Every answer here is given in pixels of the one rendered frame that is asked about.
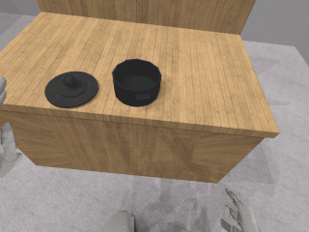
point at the lid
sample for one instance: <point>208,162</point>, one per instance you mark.
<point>60,95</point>

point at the pot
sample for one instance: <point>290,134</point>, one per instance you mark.
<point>136,82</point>

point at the robot left hand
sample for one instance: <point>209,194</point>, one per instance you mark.
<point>10,157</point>

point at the table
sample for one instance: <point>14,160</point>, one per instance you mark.
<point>210,111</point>

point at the robot left thigh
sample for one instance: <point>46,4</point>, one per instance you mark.
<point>120,222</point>

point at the robot right hand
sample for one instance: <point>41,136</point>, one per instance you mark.
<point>241,219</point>

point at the left robot shin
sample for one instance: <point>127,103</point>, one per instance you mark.
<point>122,211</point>

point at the knob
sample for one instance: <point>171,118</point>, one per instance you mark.
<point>69,80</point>

